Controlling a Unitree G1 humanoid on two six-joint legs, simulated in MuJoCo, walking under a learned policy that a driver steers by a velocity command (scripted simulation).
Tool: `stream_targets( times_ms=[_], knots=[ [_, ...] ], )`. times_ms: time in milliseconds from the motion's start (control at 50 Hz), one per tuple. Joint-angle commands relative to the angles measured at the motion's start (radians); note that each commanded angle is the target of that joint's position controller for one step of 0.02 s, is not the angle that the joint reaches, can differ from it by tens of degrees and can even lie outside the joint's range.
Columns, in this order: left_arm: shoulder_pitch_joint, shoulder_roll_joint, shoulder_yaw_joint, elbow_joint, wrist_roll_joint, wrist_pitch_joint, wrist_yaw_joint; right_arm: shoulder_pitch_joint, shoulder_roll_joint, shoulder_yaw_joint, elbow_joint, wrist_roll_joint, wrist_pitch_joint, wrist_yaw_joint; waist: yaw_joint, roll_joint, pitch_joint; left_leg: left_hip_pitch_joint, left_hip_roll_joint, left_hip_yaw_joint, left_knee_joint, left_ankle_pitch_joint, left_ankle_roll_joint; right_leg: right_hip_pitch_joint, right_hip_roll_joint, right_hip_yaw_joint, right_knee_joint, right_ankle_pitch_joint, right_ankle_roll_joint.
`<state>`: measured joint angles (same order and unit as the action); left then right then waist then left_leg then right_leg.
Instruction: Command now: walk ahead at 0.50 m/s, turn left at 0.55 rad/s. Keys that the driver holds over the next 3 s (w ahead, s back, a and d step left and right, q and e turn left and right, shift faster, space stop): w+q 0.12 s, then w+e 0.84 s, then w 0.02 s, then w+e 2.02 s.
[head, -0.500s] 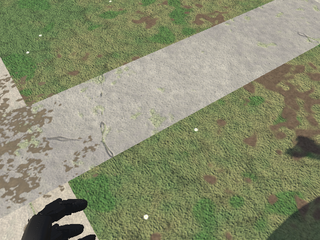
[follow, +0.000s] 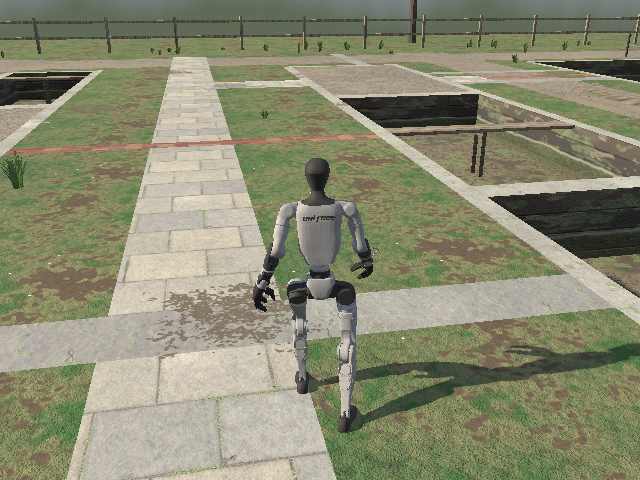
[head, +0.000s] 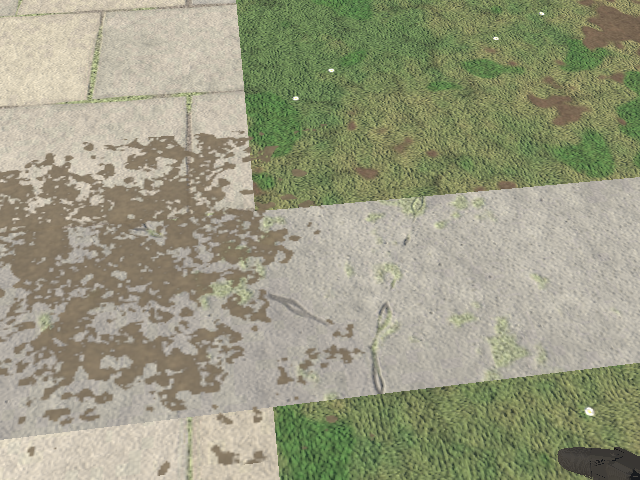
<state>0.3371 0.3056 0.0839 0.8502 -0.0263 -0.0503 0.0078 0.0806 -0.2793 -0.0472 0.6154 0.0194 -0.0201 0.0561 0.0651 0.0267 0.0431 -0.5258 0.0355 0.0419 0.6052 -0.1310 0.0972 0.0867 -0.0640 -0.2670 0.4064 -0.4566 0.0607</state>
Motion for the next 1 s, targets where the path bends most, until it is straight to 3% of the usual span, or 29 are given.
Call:
stream_targets(
  times_ms=[20, 40, 60, 80, 100, 120, 160, 200, 240, 340, 460, 480, 520, 540, 560, 580, 600, 620, 640, 660, 680, 700, 760, 800, 860, 920, 1000],
  knots=[
    [0.023, 0.074, 0.001, -0.117, 0.041, -0.013, 0.005, 0.363, -0.325, -0.124, 0.024, 0.010, 0.009, -0.036, -0.166, 0.192, -0.255, 0.784, 0.146, -0.378, -0.063, -0.041, 0.199, -0.574, -0.047, 0.035, 0.754, 0.331, -0.047],
    [0.009, 0.044, -0.022, -0.145, 0.037, -0.048, -0.006, 0.344, -0.323, -0.109, -0.020, 0.009, -0.008, -0.029, -0.143, 0.219, -0.422, 0.921, 0.301, -0.879, -0.267, -0.256, 0.338, -0.794, 0.107, 0.274, 0.966, -0.155, -0.026],
    [-0.119, 0.138, 0.002, -0.169, -0.006, -0.070, -0.016, 0.331, -0.239, -0.083, -0.017, -0.001, -0.025, -0.019, -0.193, 0.089, -0.337, 0.869, 0.288, -0.796, -0.329, -0.269, 0.272, -0.895, 0.051, 0.363, 0.997, -0.082, -0.049],
    [-0.159, 0.131, -0.003, -0.186, -0.017, -0.083, -0.017, 0.295, -0.210, -0.074, -0.010, -0.005, -0.036, -0.019, -0.166, 0.066, -0.217, 0.740, 0.254, -0.664, -0.326, -0.210, 0.236, -0.914, 0.013, 0.349, 0.938, 0.006, -0.070],
    [-0.155, 0.121, -0.004, -0.174, 0.005, -0.086, -0.008, 0.227, -0.180, -0.065, -0.016, -0.004, -0.039, -0.021, -0.118, -0.006, -0.144, 0.594, 0.209, -0.551, -0.322, -0.101, 0.204, -0.861, -0.029, 0.349, 0.850, 0.075, -0.070],
    [-0.136, 0.129, 0.003, -0.165, 0.025, -0.080, -0.002, 0.175, -0.152, -0.055, -0.030, -0.012, -0.041, -0.026, -0.078, 0.011, -0.114, 0.482, 0.174, -0.473, -0.333, 0.003, 0.187, -0.783, -0.057, 0.356, 0.775, 0.125, -0.065],
    [-0.077, 0.110, 0.001, -0.132, 0.028, -0.054, -0.009, 0.133, -0.117, -0.042, -0.037, -0.025, -0.047, -0.034, -0.044, 0.036, -0.116, 0.387, 0.150, -0.381, -0.372, 0.140, 0.184, -0.694, -0.075, 0.334, 0.724, 0.189, -0.045],
    [-0.076, 0.084, -0.006, -0.118, 0.030, -0.034, -0.009, 0.155, -0.129, -0.041, -0.009, -0.024, -0.059, -0.039, -0.045, 0.030, -0.099, 0.347, 0.142, -0.293, -0.400, 0.248, 0.184, -0.690, -0.077, 0.314, 0.661, 0.257, -0.020],
    [-0.142, 0.067, -0.015, -0.134, 0.026, -0.026, -0.007, 0.185, -0.138, -0.042, 0.019, -0.025, -0.065, -0.046, -0.069, 0.029, -0.063, 0.353, 0.134, -0.232, -0.424, 0.264, 0.166, -0.737, -0.084, 0.314, 0.558, 0.364, -0.009],
    [-0.261, 0.045, -0.028, -0.155, 0.008, -0.036, -0.028, 0.217, -0.155, -0.040, 0.070, -0.027, -0.071, -0.054, -0.130, 0.034, -0.001, 0.400, 0.130, -0.126, -0.474, 0.137, 0.108, -0.730, -0.052, 0.295, 0.289, 0.619, -0.033],
    [-0.345, 0.042, -0.033, -0.207, 0.003, -0.041, -0.066, 0.259, -0.165, -0.049, 0.139, -0.019, -0.051, -0.058, -0.158, 0.013, 0.048, 0.621, 0.211, -0.067, -0.415, 0.259, 0.090, -0.820, -0.007, 0.295, 0.163, 0.500, -0.094],
    [-0.340, 0.044, -0.032, -0.214, 0.006, -0.042, -0.073, 0.254, -0.170, -0.051, 0.143, -0.016, -0.045, -0.062, -0.149, 0.019, 0.040, 0.648, 0.219, -0.057, -0.383, 0.342, 0.080, -0.810, 0.004, 0.281, 0.155, 0.453, -0.108],
    [-0.275, 0.071, -0.019, -0.213, 0.011, -0.037, -0.076, 0.227, -0.195, -0.058, 0.136, -0.014, -0.032, -0.073, -0.104, 0.052, -0.026, 0.669, 0.209, -0.020, -0.256, 0.691, 0.052, -0.686, 0.062, 0.218, 0.158, 0.351, -0.144],
    [-0.184, 0.104, 0.000, -0.196, 0.013, -0.033, -0.073, 0.215, -0.203, -0.059, 0.131, -0.015, -0.023, -0.079, -0.052, 0.060, -0.091, 0.658, 0.189, 0.006, -0.119, 0.852, 0.033, -0.557, 0.104, 0.186, 0.154, 0.326, -0.167],
    [-0.040, 0.151, 0.026, -0.165, 0.012, -0.030, -0.063, 0.204, -0.194, -0.053, 0.123, -0.014, -0.017, -0.088, 0.026, 0.033, -0.173, 0.560, 0.148, 0.047, 0.091, 0.852, -0.003, -0.332, 0.127, 0.197, 0.115, 0.382, -0.203],
    [0.106, 0.249, 0.054, -0.150, 0.010, -0.022, -0.048, 0.253, -0.145, -0.031, 0.096, -0.042, -0.029, -0.092, 0.056, -0.121, -0.300, 0.277, 0.082, 0.072, 0.432, 0.478, -0.053, 0.008, -0.074, 0.492, 0.139, 0.440, -0.301],
    [0.111, 0.261, 0.049, -0.150, -0.002, -0.028, -0.051, 0.342, -0.037, 0.005, 0.078, -0.054, -0.060, -0.068, -0.023, -0.297, -0.404, -0.113, -0.128, -0.049, 0.704, -0.434, -0.106, 0.296, -0.258, 1.015, 0.006, 0.216, -0.466],
    [0.132, 0.170, 0.028, -0.152, -0.002, -0.027, -0.047, 0.232, -0.129, -0.010, 0.076, -0.015, -0.091, -0.049, 0.053, -0.186, -0.380, -0.226, -0.077, -0.174, 0.770, -0.421, -0.084, 0.302, -0.242, 1.028, -0.080, 0.090, -0.426],
    [0.071, 0.149, 0.021, -0.163, 0.005, -0.026, -0.040, 0.137, -0.156, -0.016, 0.039, 0.014, -0.111, -0.040, 0.052, -0.132, -0.237, -0.281, -0.030, -0.158, 0.736, -0.323, -0.068, 0.181, -0.217, 0.895, -0.104, 0.124, -0.387],
    [0.010, 0.141, 0.016, -0.180, 0.008, -0.023, -0.038, 0.100, -0.147, -0.013, 0.030, 0.000, -0.121, -0.043, 0.019, -0.034, -0.155, -0.256, 0.009, -0.145, 0.657, -0.255, -0.067, 0.037, -0.183, 0.805, -0.119, 0.214, -0.367],
    [-0.040, 0.124, 0.010, -0.195, 0.013, -0.021, -0.034, 0.093, -0.150, -0.020, 0.028, -0.023, -0.120, -0.048, -0.017, -0.014, -0.103, -0.200, 0.035, -0.141, 0.573, -0.211, -0.079, -0.082, -0.151, 0.740, -0.139, 0.320, -0.358],
    [-0.068, 0.110, 0.004, -0.210, 0.024, -0.020, -0.030, 0.112, -0.148, -0.023, 0.026, -0.031, -0.112, -0.049, -0.050, -0.042, -0.092, -0.140, 0.050, -0.145, 0.538, -0.187, -0.091, -0.156, -0.124, 0.702, -0.162, 0.393, -0.358],
    [-0.085, 0.123, 0.008, -0.215, 0.017, -0.020, -0.017, 0.145, -0.117, -0.018, 0.029, -0.039, -0.085, -0.056, -0.081, -0.072, -0.066, -0.095, 0.052, -0.109, 0.414, -0.150, -0.145, -0.285, -0.086, 0.606, -0.192, 0.535, -0.366],
    [-0.067, 0.149, 0.016, -0.205, 0.012, -0.018, -0.004, 0.077, -0.093, -0.008, 0.009, -0.041, -0.079, -0.060, -0.063, -0.074, -0.042, -0.080, 0.036, -0.091, 0.268, -0.029, -0.172, -0.344, -0.048, 0.547, -0.197, 0.552, -0.343],
    [-0.023, 0.156, 0.020, -0.185, 0.004, -0.006, 0.007, -0.036, -0.065, 0.003, -0.012, -0.034, -0.086, -0.055, -0.012, -0.096, -0.041, 0.013, -0.014, -0.083, 0.038, 0.180, -0.182, -0.383, 0.003, 0.511, -0.170, 0.472, -0.289],
    [0.027, 0.156, 0.022, -0.163, -0.004, 0.006, 0.011, -0.101, -0.086, -0.005, -0.032, -0.017, -0.096, -0.045, 0.011, -0.108, -0.045, 0.051, -0.041, -0.108, -0.068, 0.219, -0.173, -0.328, -0.023, 0.583, -0.125, 0.397, -0.270],
    [0.015, 0.141, 0.023, -0.161, 0.002, 0.017, 0.015, -0.036, -0.133, -0.029, -0.016, -0.013, -0.112, -0.037, -0.038, -0.150, -0.059, 0.132, -0.033, -0.127, -0.136, 0.097, -0.111, -0.218, -0.070, 0.686, 0.002, 0.407, -0.236]
  ],
)
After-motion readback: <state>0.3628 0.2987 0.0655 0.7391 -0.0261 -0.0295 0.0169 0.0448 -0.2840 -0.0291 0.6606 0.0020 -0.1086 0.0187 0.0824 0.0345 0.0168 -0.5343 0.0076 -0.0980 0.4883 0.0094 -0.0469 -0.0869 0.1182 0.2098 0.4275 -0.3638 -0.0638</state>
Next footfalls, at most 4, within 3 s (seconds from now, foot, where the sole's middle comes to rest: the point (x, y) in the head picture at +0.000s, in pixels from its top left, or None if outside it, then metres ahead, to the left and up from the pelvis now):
0.56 right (398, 465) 0.49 -0.10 -0.75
1.04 left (328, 326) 0.80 0.05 -0.75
1.56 right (480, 289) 0.93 -0.31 -0.75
2.04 left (482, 187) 1.27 -0.35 -0.75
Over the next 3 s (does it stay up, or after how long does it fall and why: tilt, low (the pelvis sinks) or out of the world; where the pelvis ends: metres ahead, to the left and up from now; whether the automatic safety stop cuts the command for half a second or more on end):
stays up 1.27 -0.77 0.02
